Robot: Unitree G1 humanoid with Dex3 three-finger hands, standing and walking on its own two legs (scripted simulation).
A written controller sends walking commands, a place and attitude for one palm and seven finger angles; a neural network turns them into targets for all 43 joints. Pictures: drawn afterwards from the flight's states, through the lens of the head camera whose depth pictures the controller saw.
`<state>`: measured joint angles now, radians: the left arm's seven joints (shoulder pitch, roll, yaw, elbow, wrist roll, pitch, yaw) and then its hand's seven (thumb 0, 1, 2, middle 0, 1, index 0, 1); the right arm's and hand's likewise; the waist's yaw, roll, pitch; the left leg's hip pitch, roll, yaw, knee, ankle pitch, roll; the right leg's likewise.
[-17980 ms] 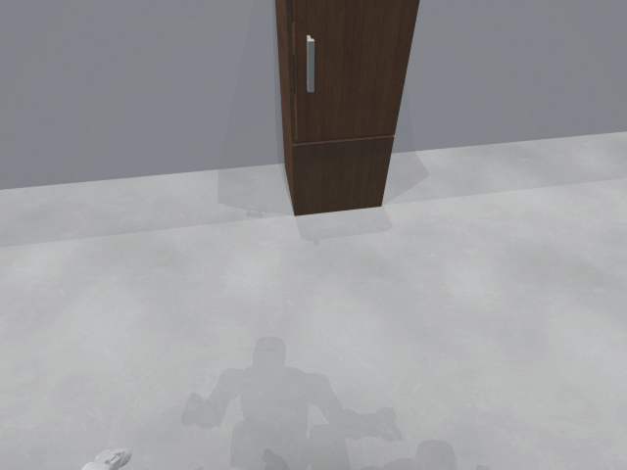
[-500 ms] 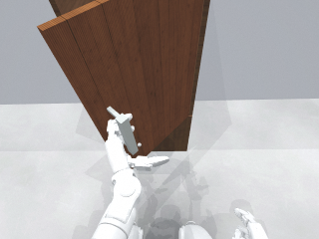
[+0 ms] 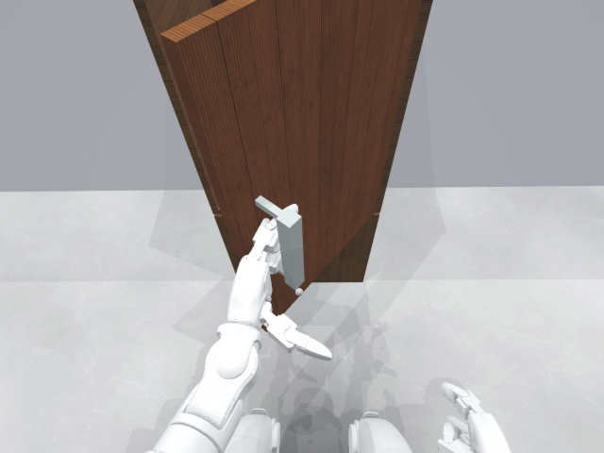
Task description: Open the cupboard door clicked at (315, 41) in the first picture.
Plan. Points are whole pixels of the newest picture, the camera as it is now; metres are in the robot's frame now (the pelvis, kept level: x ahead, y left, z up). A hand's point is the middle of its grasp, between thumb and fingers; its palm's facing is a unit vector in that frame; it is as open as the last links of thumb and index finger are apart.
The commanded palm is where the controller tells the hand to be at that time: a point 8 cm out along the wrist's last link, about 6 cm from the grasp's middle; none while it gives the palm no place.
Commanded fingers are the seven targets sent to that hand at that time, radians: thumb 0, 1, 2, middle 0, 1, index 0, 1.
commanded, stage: slide the hand sideways off the handle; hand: left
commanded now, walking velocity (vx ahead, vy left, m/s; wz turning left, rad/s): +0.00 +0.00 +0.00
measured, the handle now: (280, 245) +0.38 +0.04 +0.05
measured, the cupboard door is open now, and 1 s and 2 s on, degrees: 50 48 48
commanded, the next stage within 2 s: draw the hand back to the body in 0.98 s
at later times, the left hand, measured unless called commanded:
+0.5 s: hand (281, 313) +0.28 +0.04 +0.05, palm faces -0.09 -1.00 +0.01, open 16.2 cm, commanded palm +0.26 +0.10 +0.04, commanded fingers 0.00 -0.50 0.30 -0.15 -0.30 -0.15 -0.30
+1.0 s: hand (234, 352) +0.24 +0.09 +0.04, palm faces +0.02 -1.00 -0.03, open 16.2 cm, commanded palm +0.21 +0.14 +0.04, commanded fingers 0.00 -0.50 0.30 -0.15 -0.30 -0.15 -0.30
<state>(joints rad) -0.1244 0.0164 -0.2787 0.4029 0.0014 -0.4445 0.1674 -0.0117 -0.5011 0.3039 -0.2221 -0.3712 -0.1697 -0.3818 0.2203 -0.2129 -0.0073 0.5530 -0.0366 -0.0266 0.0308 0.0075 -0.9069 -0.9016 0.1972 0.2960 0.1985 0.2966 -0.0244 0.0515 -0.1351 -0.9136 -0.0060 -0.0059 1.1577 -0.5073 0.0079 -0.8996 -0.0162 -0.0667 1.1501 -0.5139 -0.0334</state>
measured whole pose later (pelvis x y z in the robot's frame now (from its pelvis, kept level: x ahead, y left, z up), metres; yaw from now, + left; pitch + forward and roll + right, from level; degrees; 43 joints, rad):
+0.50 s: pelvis +0.00 +0.01 +0.00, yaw -1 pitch +15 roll +0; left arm 0.08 0.00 -0.28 0.19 0.02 -0.38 0.21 -0.01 -0.50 0.30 -0.18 -0.32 -0.18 -0.31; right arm 0.22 -0.20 0.02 0.46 -0.02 0.02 0.03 0.01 -0.91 -0.90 0.20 0.30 0.20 0.30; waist -0.01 0.03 -0.14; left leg -0.90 -0.01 0.01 1.16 -0.51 0.02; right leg -0.90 -0.02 -0.05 1.15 -0.52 -0.02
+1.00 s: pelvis +0.02 -0.02 -0.01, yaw +1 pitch +17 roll +1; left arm 0.46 0.10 -0.10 -0.08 -0.08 -0.45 0.00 -0.01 -0.50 0.30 -0.16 -0.31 -0.17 -0.31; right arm 0.23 -0.22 0.00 0.43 -0.02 -0.04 0.00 0.01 -0.91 -0.90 0.20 0.30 0.20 0.30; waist 0.00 0.02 -0.16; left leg -0.92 0.01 -0.03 1.18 -0.55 -0.03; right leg -0.91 0.00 -0.09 1.19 -0.57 -0.06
